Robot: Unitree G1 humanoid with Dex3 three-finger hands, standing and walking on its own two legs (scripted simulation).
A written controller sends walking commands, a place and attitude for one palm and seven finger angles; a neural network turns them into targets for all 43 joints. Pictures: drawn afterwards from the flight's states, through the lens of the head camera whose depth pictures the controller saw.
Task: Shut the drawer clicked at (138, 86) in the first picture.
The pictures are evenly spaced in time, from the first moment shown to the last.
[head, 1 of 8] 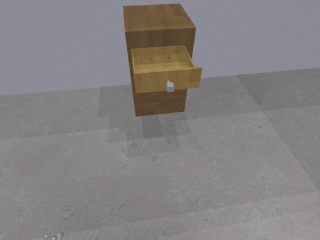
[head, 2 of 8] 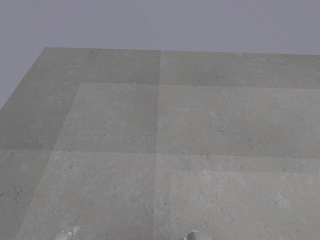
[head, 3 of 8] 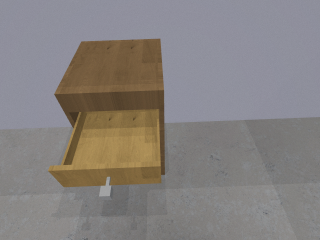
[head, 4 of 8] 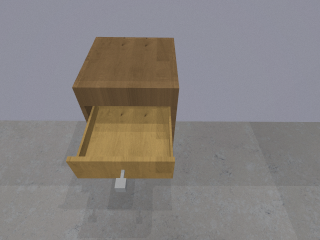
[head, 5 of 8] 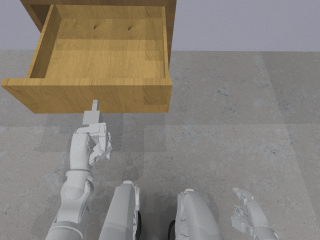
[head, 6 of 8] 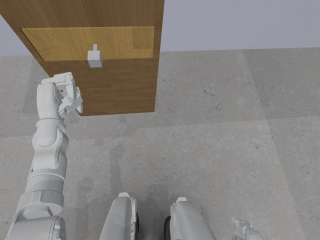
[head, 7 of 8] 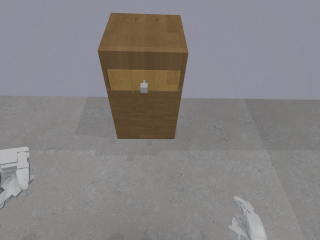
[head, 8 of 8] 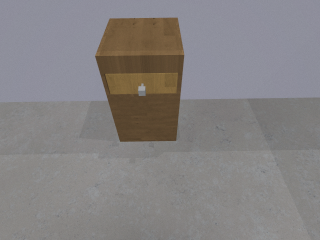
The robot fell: no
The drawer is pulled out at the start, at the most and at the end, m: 0.28 0.28 0.00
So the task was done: yes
